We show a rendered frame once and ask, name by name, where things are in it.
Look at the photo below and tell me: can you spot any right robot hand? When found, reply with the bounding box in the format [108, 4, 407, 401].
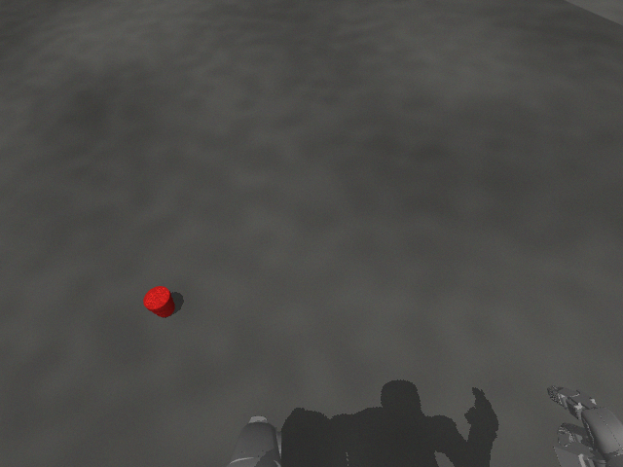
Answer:
[547, 386, 623, 467]

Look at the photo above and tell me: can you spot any cup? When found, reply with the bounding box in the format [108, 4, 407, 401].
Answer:
[143, 286, 175, 317]

